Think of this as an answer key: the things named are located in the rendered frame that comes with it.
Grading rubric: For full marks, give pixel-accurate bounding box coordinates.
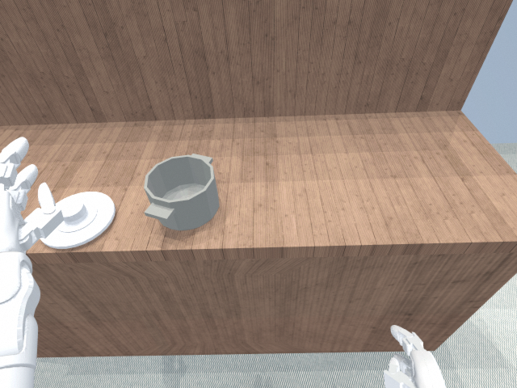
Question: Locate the pot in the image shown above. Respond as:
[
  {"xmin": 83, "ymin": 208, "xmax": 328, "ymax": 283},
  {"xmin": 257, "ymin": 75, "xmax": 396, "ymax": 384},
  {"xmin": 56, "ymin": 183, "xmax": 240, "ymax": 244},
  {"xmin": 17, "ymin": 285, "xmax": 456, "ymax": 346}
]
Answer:
[{"xmin": 144, "ymin": 154, "xmax": 219, "ymax": 230}]

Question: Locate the robot right hand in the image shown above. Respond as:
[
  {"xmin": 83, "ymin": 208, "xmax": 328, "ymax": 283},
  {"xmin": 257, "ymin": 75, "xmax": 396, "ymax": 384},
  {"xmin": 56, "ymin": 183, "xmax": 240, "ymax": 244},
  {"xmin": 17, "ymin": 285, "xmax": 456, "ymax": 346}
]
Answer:
[{"xmin": 384, "ymin": 325, "xmax": 446, "ymax": 388}]

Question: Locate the left robot forearm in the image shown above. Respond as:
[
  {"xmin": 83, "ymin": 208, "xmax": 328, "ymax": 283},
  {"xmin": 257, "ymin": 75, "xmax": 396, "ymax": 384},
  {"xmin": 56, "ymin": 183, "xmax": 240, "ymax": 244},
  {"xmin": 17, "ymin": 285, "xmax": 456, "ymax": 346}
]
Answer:
[{"xmin": 0, "ymin": 251, "xmax": 40, "ymax": 388}]

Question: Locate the robot left hand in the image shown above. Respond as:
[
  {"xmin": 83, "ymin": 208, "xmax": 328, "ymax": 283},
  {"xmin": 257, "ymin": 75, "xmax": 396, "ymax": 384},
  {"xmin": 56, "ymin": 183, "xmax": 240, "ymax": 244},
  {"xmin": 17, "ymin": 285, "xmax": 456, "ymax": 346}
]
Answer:
[{"xmin": 0, "ymin": 137, "xmax": 64, "ymax": 255}]

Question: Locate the knob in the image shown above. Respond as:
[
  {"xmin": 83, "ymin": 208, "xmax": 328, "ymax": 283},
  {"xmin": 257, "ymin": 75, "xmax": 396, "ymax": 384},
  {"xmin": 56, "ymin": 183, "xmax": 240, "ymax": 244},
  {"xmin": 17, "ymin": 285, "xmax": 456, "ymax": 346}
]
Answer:
[{"xmin": 60, "ymin": 200, "xmax": 86, "ymax": 222}]

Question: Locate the table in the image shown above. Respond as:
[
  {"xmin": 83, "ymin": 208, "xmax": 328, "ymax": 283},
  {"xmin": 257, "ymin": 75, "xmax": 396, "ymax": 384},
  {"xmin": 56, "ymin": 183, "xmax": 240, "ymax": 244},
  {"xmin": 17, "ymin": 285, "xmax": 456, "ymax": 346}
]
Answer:
[{"xmin": 0, "ymin": 0, "xmax": 517, "ymax": 357}]

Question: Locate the lid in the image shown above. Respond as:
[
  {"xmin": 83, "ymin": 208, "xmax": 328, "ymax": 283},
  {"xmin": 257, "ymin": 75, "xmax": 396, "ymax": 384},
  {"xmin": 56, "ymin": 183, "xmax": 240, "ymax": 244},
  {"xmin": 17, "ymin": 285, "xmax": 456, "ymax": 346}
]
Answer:
[{"xmin": 40, "ymin": 192, "xmax": 116, "ymax": 249}]

